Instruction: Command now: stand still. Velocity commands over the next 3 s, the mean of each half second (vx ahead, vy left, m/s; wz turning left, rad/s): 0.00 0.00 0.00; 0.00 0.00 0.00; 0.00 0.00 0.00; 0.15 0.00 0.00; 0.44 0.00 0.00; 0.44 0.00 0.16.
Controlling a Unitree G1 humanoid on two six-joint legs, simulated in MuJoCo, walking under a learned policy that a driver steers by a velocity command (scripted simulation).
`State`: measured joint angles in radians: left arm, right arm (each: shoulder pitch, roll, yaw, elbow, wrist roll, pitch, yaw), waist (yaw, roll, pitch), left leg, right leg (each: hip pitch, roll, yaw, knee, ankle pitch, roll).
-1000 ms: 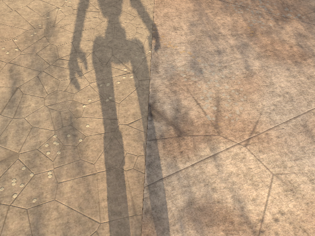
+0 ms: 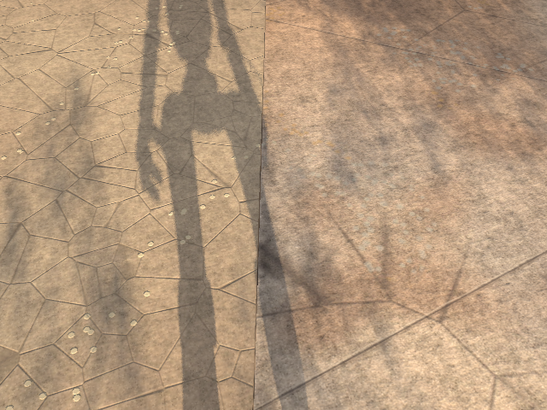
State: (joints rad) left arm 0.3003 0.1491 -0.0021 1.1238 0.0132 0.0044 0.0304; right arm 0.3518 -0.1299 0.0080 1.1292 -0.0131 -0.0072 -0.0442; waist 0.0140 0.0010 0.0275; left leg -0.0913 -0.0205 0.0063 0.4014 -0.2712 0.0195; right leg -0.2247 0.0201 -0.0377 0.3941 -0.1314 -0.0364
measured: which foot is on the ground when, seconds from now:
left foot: down 0.00-1.00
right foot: down 0.00-1.00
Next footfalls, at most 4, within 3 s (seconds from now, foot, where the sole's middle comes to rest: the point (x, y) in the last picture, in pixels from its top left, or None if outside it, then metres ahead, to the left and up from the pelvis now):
2.04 right None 0.20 -0.12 -0.78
2.48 left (252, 409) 0.51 0.09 -0.70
2.94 right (337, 354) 0.69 -0.12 -0.78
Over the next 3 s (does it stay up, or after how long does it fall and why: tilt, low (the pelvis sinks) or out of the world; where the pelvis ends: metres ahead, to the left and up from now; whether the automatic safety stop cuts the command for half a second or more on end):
stays up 0.59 -0.03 0.00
